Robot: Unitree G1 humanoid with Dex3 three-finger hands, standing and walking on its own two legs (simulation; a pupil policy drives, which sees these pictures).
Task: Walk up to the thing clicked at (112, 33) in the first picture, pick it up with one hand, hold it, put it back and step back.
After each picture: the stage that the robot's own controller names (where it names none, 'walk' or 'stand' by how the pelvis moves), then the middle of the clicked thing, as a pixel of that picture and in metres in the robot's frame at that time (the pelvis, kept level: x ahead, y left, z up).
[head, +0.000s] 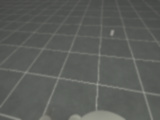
stand; (112, 32) +2.18 -0.53 -0.72
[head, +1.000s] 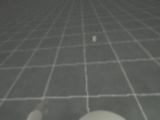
walk; (94, 38) +2.08 +0.00 -0.68
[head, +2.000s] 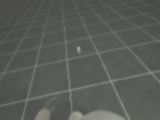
walk; (78, 49) +1.42 +0.35 -0.70
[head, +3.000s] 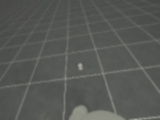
walk; (80, 66) +0.94 +0.32 -0.71
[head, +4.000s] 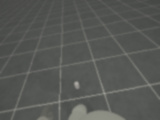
walk; (76, 85) +0.57 +0.29 -0.71
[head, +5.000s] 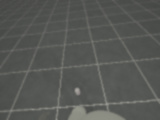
stand; (77, 91) +0.44 +0.25 -0.71
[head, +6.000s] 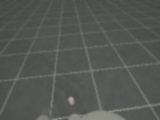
stand; (71, 100) +0.36 +0.25 -0.71
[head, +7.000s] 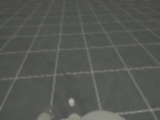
stand; (71, 102) +0.33 +0.22 -0.71
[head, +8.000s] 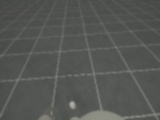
stand; (72, 105) +0.30 +0.23 -0.72
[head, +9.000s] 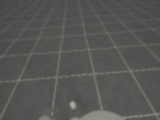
stand; (73, 105) +0.30 +0.23 -0.72
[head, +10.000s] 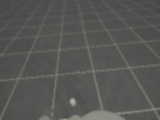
stand; (73, 102) +0.32 +0.24 -0.72
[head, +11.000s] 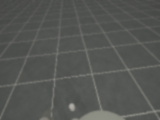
stand; (72, 107) +0.28 +0.24 -0.72
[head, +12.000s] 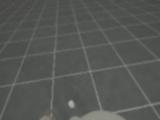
stand; (71, 104) +0.29 +0.26 -0.72
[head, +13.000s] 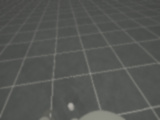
stand; (71, 106) +0.29 +0.25 -0.72
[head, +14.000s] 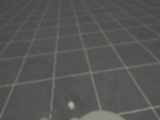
stand; (71, 105) +0.29 +0.26 -0.72
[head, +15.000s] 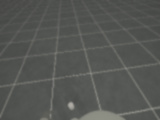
stand; (71, 106) +0.29 +0.26 -0.72
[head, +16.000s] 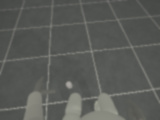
go down; (69, 85) +0.35 +0.23 -0.58
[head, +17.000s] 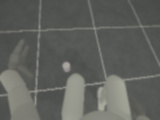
go down; (66, 67) +0.42 +0.21 -0.32
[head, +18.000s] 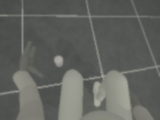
close in; (59, 61) +0.42 +0.22 -0.27
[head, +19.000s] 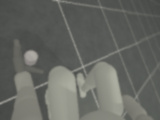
close; (30, 58) +0.41 +0.25 -0.23
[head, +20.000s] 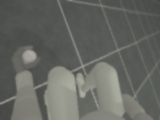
close; (29, 58) +0.40 +0.26 -0.23
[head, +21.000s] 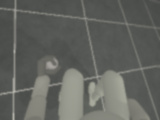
lift; (51, 65) +0.34 +0.26 -0.15
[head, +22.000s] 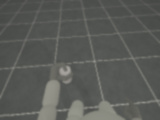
lift; (66, 75) +0.32 +0.18 +0.01
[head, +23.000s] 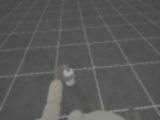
hold; (69, 77) +0.33 +0.17 -0.01
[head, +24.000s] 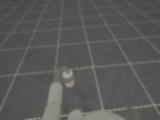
hold; (68, 78) +0.32 +0.17 -0.02
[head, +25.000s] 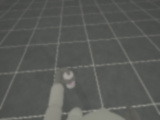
hold; (69, 79) +0.31 +0.17 -0.03
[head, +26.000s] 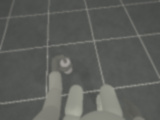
crouch; (66, 66) +0.39 +0.18 -0.09
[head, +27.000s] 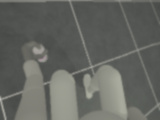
lower; (40, 54) +0.44 +0.24 -0.21
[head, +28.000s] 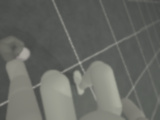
lower; (22, 54) +0.43 +0.26 -0.25
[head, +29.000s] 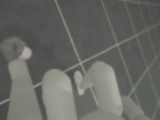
lower; (24, 54) +0.43 +0.26 -0.25
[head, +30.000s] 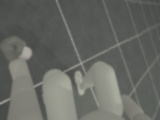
lower; (24, 53) +0.43 +0.27 -0.25
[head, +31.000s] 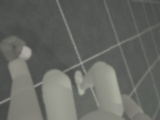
lower; (24, 53) +0.42 +0.27 -0.25
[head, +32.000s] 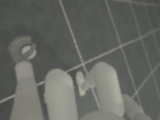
open; (28, 53) +0.43 +0.26 -0.25
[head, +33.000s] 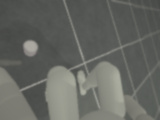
stand; (30, 49) +0.44 +0.26 -0.24
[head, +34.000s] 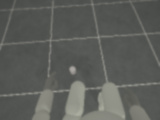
walk; (72, 70) +0.44 +0.19 -0.46
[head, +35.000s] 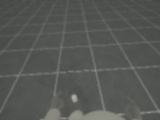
stand; (74, 98) +0.38 +0.20 -0.66
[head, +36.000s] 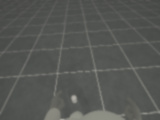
stand; (74, 99) +0.37 +0.21 -0.67
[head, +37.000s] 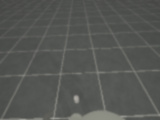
stand; (76, 99) +0.39 +0.19 -0.71
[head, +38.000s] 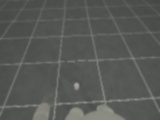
walk; (76, 86) +0.43 +0.16 -0.70
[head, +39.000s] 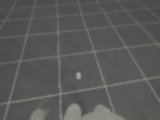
walk; (78, 75) +0.58 +0.16 -0.70
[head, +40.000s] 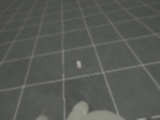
walk; (78, 64) +0.86 +0.30 -0.70
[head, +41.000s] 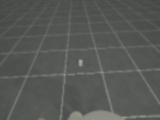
stand; (80, 62) +1.04 +0.22 -0.71
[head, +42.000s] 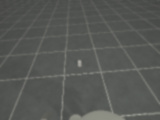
stand; (79, 63) +1.04 +0.24 -0.72
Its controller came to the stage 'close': yes
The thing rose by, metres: 0.71
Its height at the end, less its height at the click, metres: +0.00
